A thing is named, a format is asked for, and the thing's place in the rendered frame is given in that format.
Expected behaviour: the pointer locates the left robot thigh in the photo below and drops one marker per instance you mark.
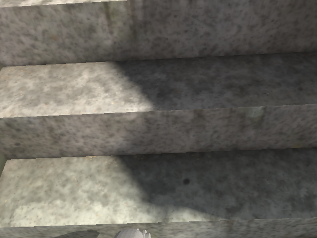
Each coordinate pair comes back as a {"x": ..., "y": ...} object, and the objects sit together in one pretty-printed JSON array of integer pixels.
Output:
[{"x": 133, "y": 233}]

